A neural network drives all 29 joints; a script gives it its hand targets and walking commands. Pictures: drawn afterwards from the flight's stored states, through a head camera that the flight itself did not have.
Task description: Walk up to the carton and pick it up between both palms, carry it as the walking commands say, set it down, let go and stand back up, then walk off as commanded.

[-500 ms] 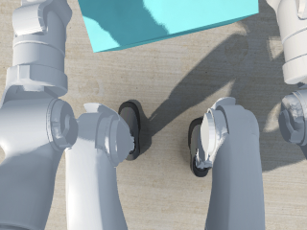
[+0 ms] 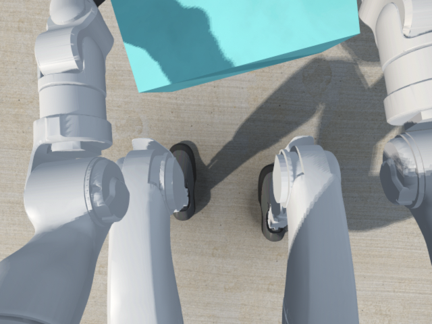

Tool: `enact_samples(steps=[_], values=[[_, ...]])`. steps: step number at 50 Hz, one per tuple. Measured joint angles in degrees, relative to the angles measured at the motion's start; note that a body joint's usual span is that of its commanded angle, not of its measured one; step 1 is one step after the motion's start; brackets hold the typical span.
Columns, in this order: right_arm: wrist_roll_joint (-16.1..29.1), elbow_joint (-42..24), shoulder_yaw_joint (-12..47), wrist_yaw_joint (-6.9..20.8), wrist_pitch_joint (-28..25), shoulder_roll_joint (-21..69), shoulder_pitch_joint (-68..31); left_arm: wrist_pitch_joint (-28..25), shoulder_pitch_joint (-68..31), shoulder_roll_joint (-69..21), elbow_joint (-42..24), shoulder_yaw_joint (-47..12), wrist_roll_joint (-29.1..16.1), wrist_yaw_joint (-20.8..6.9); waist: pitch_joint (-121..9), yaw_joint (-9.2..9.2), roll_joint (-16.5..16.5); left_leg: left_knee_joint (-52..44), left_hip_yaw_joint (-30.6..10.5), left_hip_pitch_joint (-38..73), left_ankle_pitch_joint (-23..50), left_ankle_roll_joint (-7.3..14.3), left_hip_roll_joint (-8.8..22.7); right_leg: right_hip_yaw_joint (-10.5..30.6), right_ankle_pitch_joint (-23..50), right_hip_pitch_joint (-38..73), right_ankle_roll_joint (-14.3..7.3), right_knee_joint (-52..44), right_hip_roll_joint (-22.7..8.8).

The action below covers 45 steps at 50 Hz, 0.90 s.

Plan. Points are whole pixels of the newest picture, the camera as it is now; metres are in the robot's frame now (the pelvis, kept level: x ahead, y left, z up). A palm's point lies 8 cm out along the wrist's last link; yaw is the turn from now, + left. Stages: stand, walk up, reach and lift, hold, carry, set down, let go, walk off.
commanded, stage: reach and lift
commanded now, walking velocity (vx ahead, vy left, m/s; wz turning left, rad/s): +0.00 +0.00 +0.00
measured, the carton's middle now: (228, 1) +0.56 +0.00 -0.17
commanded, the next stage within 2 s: none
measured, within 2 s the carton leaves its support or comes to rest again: neither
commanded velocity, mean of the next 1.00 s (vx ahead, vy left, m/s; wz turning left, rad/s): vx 0.00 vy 0.00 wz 0.00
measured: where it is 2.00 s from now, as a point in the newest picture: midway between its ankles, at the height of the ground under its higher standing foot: (228, 205)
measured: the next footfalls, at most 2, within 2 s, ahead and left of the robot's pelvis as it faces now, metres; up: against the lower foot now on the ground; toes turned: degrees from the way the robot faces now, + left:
none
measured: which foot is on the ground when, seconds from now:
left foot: down 0.00-1.00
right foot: down 0.00-1.00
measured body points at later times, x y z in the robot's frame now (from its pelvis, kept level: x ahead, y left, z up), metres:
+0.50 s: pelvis -0.01 +0.00 +0.05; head +0.31 +0.00 +0.35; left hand +0.54 +0.20 -0.03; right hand +0.56 -0.18 -0.01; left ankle +0.19 +0.13 -0.39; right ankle +0.12 -0.11 -0.39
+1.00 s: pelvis -0.02 +0.00 +0.10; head +0.28 -0.01 +0.43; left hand +0.52 +0.19 +0.05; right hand +0.54 -0.19 +0.06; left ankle +0.19 +0.13 -0.39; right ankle +0.12 -0.11 -0.39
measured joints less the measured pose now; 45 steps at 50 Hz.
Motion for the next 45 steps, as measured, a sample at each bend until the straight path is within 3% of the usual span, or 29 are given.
enact_samples(steps=[5, 9, 19, 33, 45], values=[[0.01, -5.07, 0.0, -0.93, 2.31, 0.26, 1.53, 0.17, 3.33, -0.85, -4.34, 0.25, -0.12, 0.0, 0.18, 0.0, -0.16, -1.21, -0.09, 1.3, 0.27, 0.06, 0.0, 0.0, 0.51, 1.27, 0.0, -1.45, 0.18], [-0.02, -5.3, 0.0, -0.91, 2.74, 0.88, 1.57, 2.08, 4.38, -1.24, -7.2, 1.7, -0.12, 0.01, 0.17, 0.01, -1.0, -2.0, -0.11, 3.59, 0.21, 0.01, -0.01, 0.0, 0.56, 3.49, 0.0, -2.28, 0.22], [-1.9, -3.09, -1.53, -0.1, 2.35, 2.01, 1.68, 4.14, 3.32, -1.45, -7.41, 2.34, 2.53, 0.0, -0.01, 0.0, -1.44, -6.37, -0.13, 8.24, 1.31, 0.32, -0.04, 0.0, 2.26, 8.03, 0.0, -7.11, 0.36], [-1.9, -6.46, -1.53, -0.47, 4.39, 2.21, 4.32, 4.75, 5.98, -2.68, -9.51, 2.37, 2.8, 0.0, 0.02, 0.0, -1.36, -10.93, -0.22, 14.47, 1.85, -0.23, -0.04, 0.01, 3.19, 13.72, 0.0, -11.52, 0.53], [-2.5, -5.45, -1.66, -0.53, 4.43, 3.41, 5.31, 5.72, 7.18, -3.26, -9.73, 3.56, 3.76, -0.07, 0.01, 0.0, -1.12, -16.73, -0.31, 20.99, 2.88, -0.62, -0.14, 0.07, 4.68, 19.74, 0.0, -17.27, 0.71]])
